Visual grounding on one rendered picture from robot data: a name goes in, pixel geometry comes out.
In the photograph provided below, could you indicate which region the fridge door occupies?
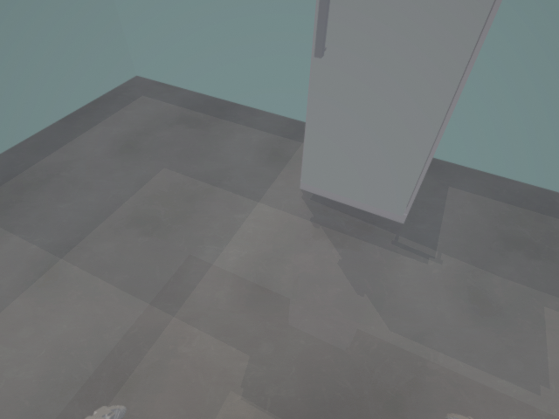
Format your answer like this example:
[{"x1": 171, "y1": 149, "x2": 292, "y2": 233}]
[{"x1": 301, "y1": 0, "x2": 494, "y2": 216}]

